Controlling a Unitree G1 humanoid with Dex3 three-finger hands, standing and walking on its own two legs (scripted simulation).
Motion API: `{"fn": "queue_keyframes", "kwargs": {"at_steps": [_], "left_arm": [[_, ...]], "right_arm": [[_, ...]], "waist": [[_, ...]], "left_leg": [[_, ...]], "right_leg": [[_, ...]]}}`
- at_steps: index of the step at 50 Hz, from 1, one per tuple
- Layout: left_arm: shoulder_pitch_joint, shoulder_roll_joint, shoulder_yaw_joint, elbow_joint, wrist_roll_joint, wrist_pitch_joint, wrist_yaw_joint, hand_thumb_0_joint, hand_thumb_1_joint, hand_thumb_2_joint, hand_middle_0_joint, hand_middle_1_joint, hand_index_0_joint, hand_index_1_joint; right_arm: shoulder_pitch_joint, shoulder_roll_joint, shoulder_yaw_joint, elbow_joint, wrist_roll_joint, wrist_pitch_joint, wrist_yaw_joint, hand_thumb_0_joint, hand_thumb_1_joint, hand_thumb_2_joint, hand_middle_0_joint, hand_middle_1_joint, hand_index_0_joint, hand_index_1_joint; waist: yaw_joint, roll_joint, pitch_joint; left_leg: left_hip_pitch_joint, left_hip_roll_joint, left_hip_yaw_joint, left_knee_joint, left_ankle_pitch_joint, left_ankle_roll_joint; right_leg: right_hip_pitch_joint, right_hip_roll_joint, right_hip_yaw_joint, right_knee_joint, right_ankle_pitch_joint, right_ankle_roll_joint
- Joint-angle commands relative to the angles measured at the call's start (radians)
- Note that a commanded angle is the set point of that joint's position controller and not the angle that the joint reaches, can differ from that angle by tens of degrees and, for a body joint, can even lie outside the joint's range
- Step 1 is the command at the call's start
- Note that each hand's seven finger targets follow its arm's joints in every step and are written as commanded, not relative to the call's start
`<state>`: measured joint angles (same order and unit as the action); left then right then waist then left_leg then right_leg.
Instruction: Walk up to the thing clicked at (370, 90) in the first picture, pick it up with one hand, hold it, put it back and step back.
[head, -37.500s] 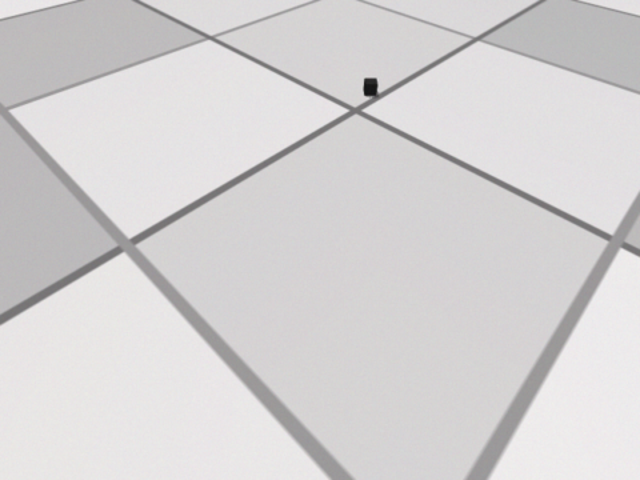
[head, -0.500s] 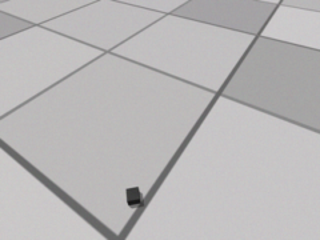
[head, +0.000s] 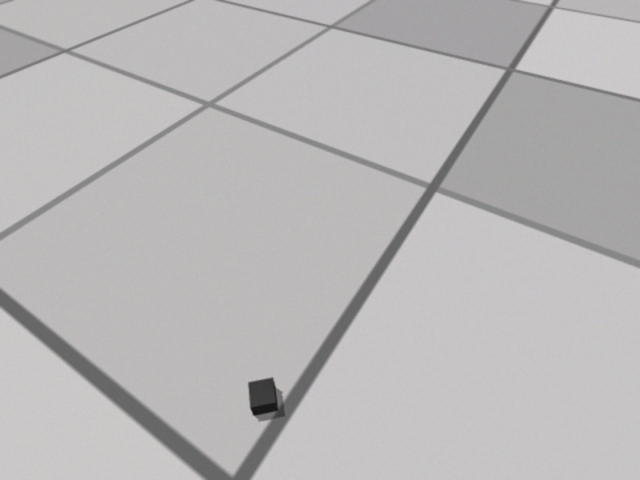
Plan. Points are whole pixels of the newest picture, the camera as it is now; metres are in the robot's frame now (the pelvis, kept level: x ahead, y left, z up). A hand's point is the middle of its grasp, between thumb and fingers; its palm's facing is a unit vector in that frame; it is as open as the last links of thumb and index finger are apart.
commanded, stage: stand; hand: left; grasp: from above
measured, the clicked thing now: (263, 396) +0.47 +0.18 -0.74
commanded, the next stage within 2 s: step back in 0.78 s
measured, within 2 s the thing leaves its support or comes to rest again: neither
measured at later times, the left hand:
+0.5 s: hand out of the picture +0.08 +0.25 -0.16, palm faces -0.01 -0.94 -0.34, open 7.4 cm
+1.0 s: hand out of the picture +0.09 +0.28 -0.17, palm faces -0.03 -0.93 -0.37, open 7.4 cm
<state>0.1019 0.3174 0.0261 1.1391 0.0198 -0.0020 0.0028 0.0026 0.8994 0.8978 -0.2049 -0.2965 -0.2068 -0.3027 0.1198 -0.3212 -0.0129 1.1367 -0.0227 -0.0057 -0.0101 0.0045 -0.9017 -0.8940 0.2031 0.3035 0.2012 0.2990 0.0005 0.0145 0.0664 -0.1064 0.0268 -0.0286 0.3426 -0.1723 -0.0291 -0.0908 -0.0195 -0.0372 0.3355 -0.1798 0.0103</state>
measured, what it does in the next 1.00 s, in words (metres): stands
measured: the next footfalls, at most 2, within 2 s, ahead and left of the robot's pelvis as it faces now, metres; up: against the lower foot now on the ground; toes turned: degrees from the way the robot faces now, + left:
right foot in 1.46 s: -0.07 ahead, -0.08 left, +0.00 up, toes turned -1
left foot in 1.84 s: -0.16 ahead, +0.17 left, +0.00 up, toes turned -3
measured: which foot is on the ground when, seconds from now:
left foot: down 0.00-1.00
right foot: down 0.00-1.00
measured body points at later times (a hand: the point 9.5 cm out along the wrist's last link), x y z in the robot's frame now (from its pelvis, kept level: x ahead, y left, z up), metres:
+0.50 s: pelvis +0.01 +0.00 +0.00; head +0.01 -0.01 +0.45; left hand +0.08 +0.29 -0.13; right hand +0.08 -0.29 -0.14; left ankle +0.01 +0.14 -0.75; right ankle +0.01 -0.12 -0.75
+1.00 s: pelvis -0.02 +0.02 -0.01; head +0.04 +0.02 +0.43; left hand +0.09 +0.33 -0.14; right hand +0.06 -0.31 -0.14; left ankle -0.03 +0.13 -0.73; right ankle +0.01 -0.12 -0.75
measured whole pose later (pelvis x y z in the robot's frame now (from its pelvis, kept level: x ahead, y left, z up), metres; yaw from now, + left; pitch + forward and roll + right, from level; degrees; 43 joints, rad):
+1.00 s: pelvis -0.02 +0.02 -0.01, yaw +0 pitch -1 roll +0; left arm 0.05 0.37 0.06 1.01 0.02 0.03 0.01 0.00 0.90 0.90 -0.21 -0.30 -0.21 -0.30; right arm 0.09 -0.40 -0.05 1.03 0.00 0.04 0.01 0.00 -0.90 -0.89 0.20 0.30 0.20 0.30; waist -0.02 0.00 0.16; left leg -0.31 -0.03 -0.03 0.74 -0.41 0.03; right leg -0.26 -0.05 -0.02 0.52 -0.23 0.01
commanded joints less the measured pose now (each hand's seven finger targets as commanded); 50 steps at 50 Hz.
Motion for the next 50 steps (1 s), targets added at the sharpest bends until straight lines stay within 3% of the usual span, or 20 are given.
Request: {"fn": "queue_keyframes", "kwargs": {"at_steps": [1, 4, 8, 15, 23, 28, 32, 38, 39, 42, 43, 45, 46, 47, 48, 49, 50], "left_arm": [[-0.043, 0.204, 0.038, -0.060, -0.003, -0.027, 0.017, 0.000, 0.900, 0.900, -0.200, -0.300, -0.200, -0.301], [-0.040, 0.209, 0.038, -0.057, -0.004, -0.029, 0.015, 0.000, 0.900, 0.900, -0.200, -0.300, -0.200, -0.301], [-0.041, 0.211, 0.037, -0.055, -0.005, -0.025, 0.016, 0.000, 0.900, 0.900, -0.200, -0.300, -0.200, -0.301], [-0.040, 0.215, 0.035, -0.058, -0.007, -0.025, 0.014, 0.000, 0.900, 0.900, -0.200, -0.300, -0.200, -0.300], [-0.039, 0.221, 0.032, -0.056, -0.007, -0.024, 0.011, 0.000, 0.900, 0.900, -0.200, -0.300, -0.200, -0.300], [-0.037, 0.223, 0.033, -0.057, -0.008, -0.027, 0.012, 0.000, 0.900, 0.900, -0.200, -0.300, -0.200, -0.300], [-0.033, 0.222, 0.032, -0.065, -0.007, -0.030, 0.012, 0.000, 0.900, 0.900, -0.200, -0.300, -0.200, -0.300], [-0.034, 0.225, 0.031, -0.064, -0.008, -0.028, 0.012, 0.000, 0.900, 0.900, -0.200, -0.300, -0.200, -0.300], [-0.035, 0.305, 0.080, -0.076, -0.026, -0.017, 0.016, 0.000, 0.900, 0.900, -0.200, -0.300, -0.200, -0.300], [-0.009, 0.311, 0.091, -0.119, -0.028, -0.012, 0.021, 0.000, 0.900, 0.900, -0.200, -0.300, -0.200, -0.300], [-0.023, 0.321, 0.097, -0.135, -0.025, -0.009, 0.022, 0.000, 0.900, 0.900, -0.200, -0.300, -0.200, -0.300], [-0.082, 0.329, 0.102, -0.186, -0.012, -0.004, 0.025, 0.000, 0.900, 0.900, -0.200, -0.300, -0.200, -0.300], [-0.105, 0.329, 0.104, -0.212, -0.002, -0.003, 0.025, 0.000, 0.900, 0.900, -0.200, -0.300, -0.200, -0.300], [-0.122, 0.326, 0.105, -0.230, 0.004, 0.002, 0.024, 0.000, 0.900, 0.900, -0.200, -0.300, -0.200, -0.300], [-0.147, 0.322, 0.102, -0.249, 0.004, 0.005, 0.025, 0.000, 0.900, 0.900, -0.200, -0.300, -0.200, -0.300], [-0.157, 0.306, 0.096, -0.261, 0.003, 0.009, 0.025, 0.000, 0.900, 0.900, -0.200, -0.300, -0.200, -0.300], [-0.136, 0.289, 0.088, -0.261, -0.001, 0.016, 0.024, 0.000, 0.900, 0.900, -0.200, -0.300, -0.200, -0.300]], "right_arm": [[-0.038, -0.202, -0.035, -0.056, 0.004, -0.019, -0.008, 0.000, -0.900, -0.900, 0.200, 0.300, 0.200, 0.300], [-0.038, -0.207, -0.036, -0.056, 0.003, -0.021, -0.008, 0.000, -0.900, -0.900, 0.200, 0.300, 0.200, 0.300], [-0.046, -0.202, -0.034, -0.053, 0.004, -0.020, -0.008, 0.000, -0.900, -0.900, 0.200, 0.300, 0.200, 0.300], [-0.048, -0.215, -0.033, -0.050, 0.005, -0.022, -0.009, 0.000, -0.900, -0.900, 0.200, 0.300, 0.200, 0.300], [-0.048, -0.207, -0.030, -0.047, 0.004, -0.020, -0.006, 0.000, -0.900, -0.900, 0.200, 0.300, 0.200, 0.300], [-0.050, -0.212, -0.033, -0.052, 0.007, -0.021, -0.004, 0.000, -0.900, -0.900, 0.200, 0.300, 0.200, 0.300], [-0.051, -0.215, -0.033, -0.053, 0.007, -0.023, -0.005, 0.000, -0.900, -0.900, 0.200, 0.300, 0.200, 0.300], [-0.050, -0.213, -0.030, -0.054, 0.006, -0.019, -0.004, 0.000, -0.900, -0.900, 0.200, 0.300, 0.200, 0.300], [-0.083, -0.278, -0.047, -0.073, 0.018, 0.000, 0.003, 0.000, -0.900, -0.900, 0.200, 0.300, 0.200, 0.300], [-0.030, -0.237, -0.045, -0.103, 0.032, 0.011, 0.005, 0.000, -0.900, -0.900, 0.200, 0.300, 0.200, 0.300], [-0.023, -0.238, -0.050, -0.110, 0.031, 0.017, 0.006, 0.000, -0.900, -0.900, 0.200, 0.300, 0.200, 0.300], [0.008, -0.236, -0.063, -0.127, 0.026, 0.033, 0.009, 0.000, -0.900, -0.900, 0.200, 0.300, 0.200, 0.300], [0.040, -0.239, -0.067, -0.134, 0.021, 0.040, 0.012, 0.000, -0.900, -0.900, 0.200, 0.300, 0.200, 0.300], [0.061, -0.238, -0.069, -0.143, 0.020, 0.044, 0.015, 0.000, -0.900, -0.900, 0.200, 0.300, 0.200, 0.300], [0.081, -0.240, -0.072, -0.149, 0.024, 0.045, 0.017, 0.000, -0.900, -0.900, 0.200, 0.300, 0.200, 0.300], [0.089, -0.242, -0.075, -0.154, 0.026, 0.040, 0.017, 0.000, -0.900, -0.900, 0.200, 0.300, 0.200, 0.300], [0.072, -0.241, -0.074, -0.159, 0.025, 0.032, 0.014, 0.000, -0.900, -0.900, 0.200, 0.300, 0.200, 0.300]], "waist": [[0.001, -0.009, -0.067], [0.000, -0.002, -0.094], [0.005, -0.002, -0.072], [0.004, -0.002, -0.092], [0.003, -0.014, -0.056], [0.000, -0.011, -0.078], [0.002, -0.004, -0.103], [0.002, -0.006, -0.071], [0.002, -0.028, 0.051], [-0.010, -0.085, -0.045], [-0.013, -0.105, -0.073], [-0.021, -0.173, -0.118], [-0.029, -0.201, -0.133], [-0.038, -0.201, -0.129], [-0.053, -0.212, -0.131], [-0.057, -0.199, -0.140], [-0.043, -0.160, -0.138]], "left_leg": [[-0.014, 0.090, -0.071, -0.058, 0.093, 0.044], [0.005, 0.093, -0.064, -0.053, 0.136, 0.044], [-0.003, 0.093, -0.072, -0.070, 0.124, 0.039], [0.024, 0.098, -0.062, -0.061, 0.164, 0.038], [-0.001, 0.095, -0.065, -0.081, 0.092, 0.035], [0.012, 0.099, -0.062, -0.073, 0.108, 0.039], [0.027, 0.099, -0.059, -0.062, 0.167, 0.036], [0.002, 0.098, -0.059, -0.072, 0.117, 0.034], [-0.101, 0.074, -0.071, 0.044, 0.228, 0.059], [-0.084, 0.014, -0.010, 0.206, 0.183, 0.052], [-0.089, -0.016, 0.010, 0.273, 0.119, 0.047], [-0.114, -0.063, 0.010, 0.440, -0.221, 0.049], [-0.130, -0.061, -0.009, 0.513, -0.317, 0.059], [-0.137, -0.045, -0.026, 0.515, -0.349, 0.068], [-0.130, -0.032, -0.039, 0.478, -0.318, 0.074], [-0.130, -0.028, -0.029, 0.403, -0.240, 0.074], [-0.130, -0.023, -0.011, 0.285, -0.094, 0.068]], "right_leg": [[0.007, -0.110, 0.091, -0.068, 0.073, -0.018], [0.025, -0.116, 0.094, -0.058, 0.130, -0.021], [0.012, -0.109, 0.083, -0.055, 0.095, -0.020], [0.015, -0.114, 0.090, -0.051, 0.142, -0.024], [-0.009, -0.109, 0.093, -0.065, 0.065, -0.026], [0.006, -0.114, 0.096, -0.062, 0.084, -0.027], [0.020, -0.116, 0.094, -0.051, 0.165, -0.028], [0.005, -0.111, 0.091, -0.058, 0.111, -0.027], [-0.083, -0.105, 0.114, 0.010, 0.263, -0.034], [-0.067, -0.172, 0.169, 0.009, 0.358, -0.114], [-0.078, -0.211, 0.201, 0.004, 0.373, -0.154], [-0.106, -0.305, 0.264, 0.011, 0.396, -0.236], [-0.122, -0.333, 0.274, 0.028, 0.391, -0.259], [-0.145, -0.334, 0.253, 0.049, 0.368, -0.261], [-0.150, -0.315, 0.227, 0.080, 0.360, -0.237], [-0.131, -0.279, 0.191, 0.134, 0.368, -0.204], [-0.113, -0.227, 0.153, 0.194, 0.353, -0.167]]}}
